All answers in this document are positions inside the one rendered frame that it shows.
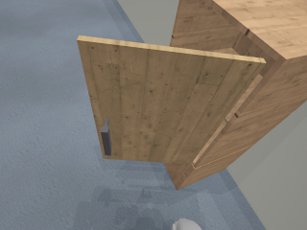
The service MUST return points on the cupboard door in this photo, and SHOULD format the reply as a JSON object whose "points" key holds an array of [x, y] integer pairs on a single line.
{"points": [[163, 103]]}

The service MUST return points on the handle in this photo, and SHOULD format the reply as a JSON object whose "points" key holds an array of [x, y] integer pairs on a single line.
{"points": [[106, 138]]}

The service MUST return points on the robot right thigh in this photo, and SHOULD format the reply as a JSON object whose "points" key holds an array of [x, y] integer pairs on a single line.
{"points": [[185, 224]]}

